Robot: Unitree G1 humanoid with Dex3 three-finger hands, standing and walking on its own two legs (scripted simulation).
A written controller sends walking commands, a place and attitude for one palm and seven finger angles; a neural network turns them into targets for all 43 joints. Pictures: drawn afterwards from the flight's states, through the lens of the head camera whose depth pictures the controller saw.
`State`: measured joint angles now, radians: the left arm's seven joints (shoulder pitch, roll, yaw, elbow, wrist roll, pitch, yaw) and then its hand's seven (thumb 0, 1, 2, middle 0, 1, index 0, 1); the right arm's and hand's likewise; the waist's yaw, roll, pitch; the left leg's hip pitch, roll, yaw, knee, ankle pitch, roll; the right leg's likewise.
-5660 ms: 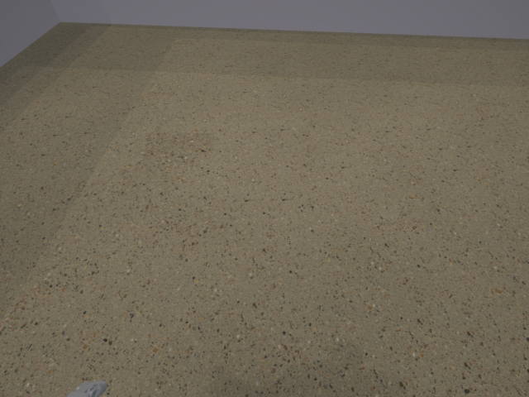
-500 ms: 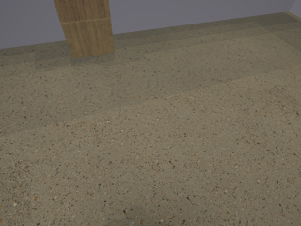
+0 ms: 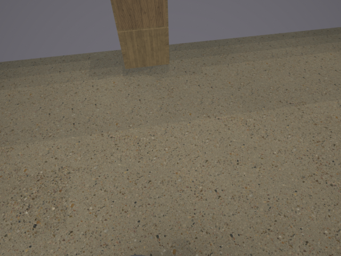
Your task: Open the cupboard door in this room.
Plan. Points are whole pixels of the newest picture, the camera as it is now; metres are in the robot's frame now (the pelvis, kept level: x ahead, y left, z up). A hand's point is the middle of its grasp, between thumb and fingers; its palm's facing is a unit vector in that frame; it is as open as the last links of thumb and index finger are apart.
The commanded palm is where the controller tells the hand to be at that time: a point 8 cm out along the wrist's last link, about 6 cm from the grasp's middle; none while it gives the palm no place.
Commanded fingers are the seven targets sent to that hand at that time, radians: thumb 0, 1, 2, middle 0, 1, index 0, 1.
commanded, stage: turn or walk to find it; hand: left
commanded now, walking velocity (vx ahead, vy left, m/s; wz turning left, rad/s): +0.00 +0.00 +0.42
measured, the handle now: out of the picture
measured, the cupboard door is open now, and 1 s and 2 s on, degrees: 0 0 0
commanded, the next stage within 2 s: stand and wait in 0.96 s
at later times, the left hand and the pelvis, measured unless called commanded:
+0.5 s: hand out of the picture +0.00 +0.26 -0.16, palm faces +0.22 -0.94 -0.25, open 7.4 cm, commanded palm none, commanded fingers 0.00 0.90 0.90 -0.20 -0.30 -0.20 -0.30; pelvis -0.04 +0.04 +0.00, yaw +10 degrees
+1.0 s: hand out of the picture -0.10 +0.21 -0.17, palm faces +0.42 -0.87 -0.24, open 7.4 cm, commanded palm none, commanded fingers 0.00 0.90 0.90 -0.20 -0.30 -0.20 -0.30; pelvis -0.07 +0.01 +0.00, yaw +25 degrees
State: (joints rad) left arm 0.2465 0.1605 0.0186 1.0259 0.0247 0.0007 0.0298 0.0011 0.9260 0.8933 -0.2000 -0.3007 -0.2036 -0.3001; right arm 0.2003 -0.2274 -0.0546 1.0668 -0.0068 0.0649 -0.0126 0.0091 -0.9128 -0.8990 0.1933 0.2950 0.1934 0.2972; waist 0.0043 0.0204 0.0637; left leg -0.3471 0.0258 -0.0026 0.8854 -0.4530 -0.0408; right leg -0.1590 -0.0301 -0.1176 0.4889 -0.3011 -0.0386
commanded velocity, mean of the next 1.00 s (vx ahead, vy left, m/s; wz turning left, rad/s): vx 0.00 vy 0.00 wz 0.39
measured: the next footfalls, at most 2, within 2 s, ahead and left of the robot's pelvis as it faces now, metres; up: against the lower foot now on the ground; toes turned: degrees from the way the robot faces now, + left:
left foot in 0.14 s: +0.01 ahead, +0.14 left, +0.00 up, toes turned +8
right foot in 0.64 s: +0.02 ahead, -0.10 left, +0.00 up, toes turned +12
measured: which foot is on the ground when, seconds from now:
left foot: up 0.00-0.12, down 0.14-0.64, up 0.66-1.00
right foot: down 0.00-0.16, up 0.18-0.62, down 0.64-1.00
